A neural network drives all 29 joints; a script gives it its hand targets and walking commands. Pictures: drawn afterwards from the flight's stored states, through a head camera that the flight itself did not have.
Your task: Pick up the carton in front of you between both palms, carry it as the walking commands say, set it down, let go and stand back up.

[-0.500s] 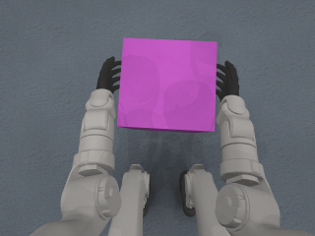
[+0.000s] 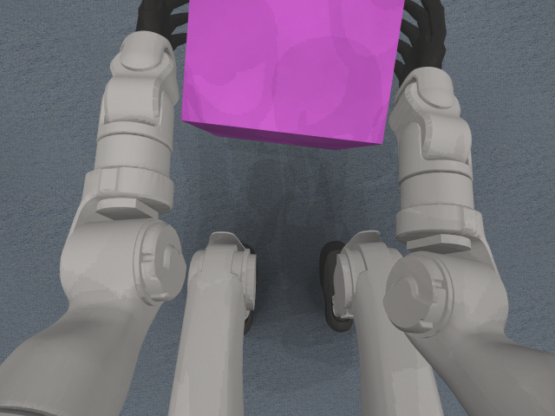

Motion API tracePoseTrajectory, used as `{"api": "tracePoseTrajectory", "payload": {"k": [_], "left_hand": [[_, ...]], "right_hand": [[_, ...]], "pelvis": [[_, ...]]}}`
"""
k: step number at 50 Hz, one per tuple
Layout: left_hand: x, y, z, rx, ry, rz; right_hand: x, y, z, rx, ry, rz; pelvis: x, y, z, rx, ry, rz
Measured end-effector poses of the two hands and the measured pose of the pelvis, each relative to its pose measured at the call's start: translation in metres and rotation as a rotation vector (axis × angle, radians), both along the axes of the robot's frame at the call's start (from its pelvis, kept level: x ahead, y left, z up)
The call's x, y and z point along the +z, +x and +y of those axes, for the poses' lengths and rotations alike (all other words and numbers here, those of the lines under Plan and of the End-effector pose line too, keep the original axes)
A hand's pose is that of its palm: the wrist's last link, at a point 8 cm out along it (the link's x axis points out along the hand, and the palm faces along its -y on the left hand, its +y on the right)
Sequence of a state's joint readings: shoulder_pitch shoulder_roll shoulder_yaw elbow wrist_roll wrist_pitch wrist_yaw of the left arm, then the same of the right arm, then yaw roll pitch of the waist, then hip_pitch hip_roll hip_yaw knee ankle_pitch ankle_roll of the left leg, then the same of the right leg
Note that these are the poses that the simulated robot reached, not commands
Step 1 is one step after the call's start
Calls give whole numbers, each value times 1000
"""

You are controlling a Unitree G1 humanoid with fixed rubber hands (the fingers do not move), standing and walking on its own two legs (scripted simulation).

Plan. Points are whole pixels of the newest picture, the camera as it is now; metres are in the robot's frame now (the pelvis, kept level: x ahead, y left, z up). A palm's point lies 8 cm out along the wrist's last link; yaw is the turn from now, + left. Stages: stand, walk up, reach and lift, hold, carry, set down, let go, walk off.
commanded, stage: set down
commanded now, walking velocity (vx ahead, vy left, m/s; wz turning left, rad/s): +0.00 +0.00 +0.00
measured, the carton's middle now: (287, 65) +0.54 +0.03 -0.20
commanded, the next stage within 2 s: none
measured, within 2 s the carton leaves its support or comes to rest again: rests again in 0.84 s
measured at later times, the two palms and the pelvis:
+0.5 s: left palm (182, 42) +0.58 +0.18 -0.25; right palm (379, 69) +0.56 -0.12 -0.24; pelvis +0.01 +0.00 -0.08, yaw -1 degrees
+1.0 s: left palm (190, 57) +0.57 +0.18 -0.27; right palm (383, 80) +0.55 -0.13 -0.27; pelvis -0.01 +0.00 -0.10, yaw +0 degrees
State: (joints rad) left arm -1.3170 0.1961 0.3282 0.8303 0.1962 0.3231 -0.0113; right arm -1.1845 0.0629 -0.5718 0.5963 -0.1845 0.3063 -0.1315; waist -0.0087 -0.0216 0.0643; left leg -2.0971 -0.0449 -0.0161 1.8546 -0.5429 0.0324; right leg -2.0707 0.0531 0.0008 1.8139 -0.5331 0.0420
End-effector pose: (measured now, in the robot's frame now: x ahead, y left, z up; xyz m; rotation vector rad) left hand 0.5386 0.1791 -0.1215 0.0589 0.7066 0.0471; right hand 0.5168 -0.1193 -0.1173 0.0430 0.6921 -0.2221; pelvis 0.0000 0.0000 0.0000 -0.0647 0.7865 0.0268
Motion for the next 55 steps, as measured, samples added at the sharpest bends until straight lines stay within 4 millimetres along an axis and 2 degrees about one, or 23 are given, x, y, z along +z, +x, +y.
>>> {"api": "tracePoseTrajectory", "payload": {"k": [16, 19, 21, 27, 39, 43, 55], "left_hand": [[-104, 32, 2, -51, 25, 26], [-120, 37, 3, -56, 30, 36], [-127, 39, 3, -57, 34, 37], [-130, 45, 4, -51, 31, 31], [-140, 32, 1, -73, 28, 65], [-148, 30, -1, -85, 17, 69], [-153, 30, -3, -113, -44, 57]], "right_hand": [[-105, 23, 2, -14, -8, 29], [-120, 28, 3, -10, -9, 39], [-123, 34, 3, -3, -14, 41], [-130, 38, 3, -3, 2, 34], [-138, 30, -3, 26, 3, 68], [-144, 30, -7, 32, -3, 75], [-153, 31, -14, 48, 6, 65]], "pelvis": [[-59, 2, 3, 3, -14, -52], [-69, 3, 2, 1, -14, -68], [-74, 4, 2, -1, -14, -77], [-84, 5, -2, 3, -14, -93], [-95, -5, -7, -4, -1, -142], [-98, -7, -5, -7, 2, -168], [-106, -8, -2, -8, -2, -218]]}}
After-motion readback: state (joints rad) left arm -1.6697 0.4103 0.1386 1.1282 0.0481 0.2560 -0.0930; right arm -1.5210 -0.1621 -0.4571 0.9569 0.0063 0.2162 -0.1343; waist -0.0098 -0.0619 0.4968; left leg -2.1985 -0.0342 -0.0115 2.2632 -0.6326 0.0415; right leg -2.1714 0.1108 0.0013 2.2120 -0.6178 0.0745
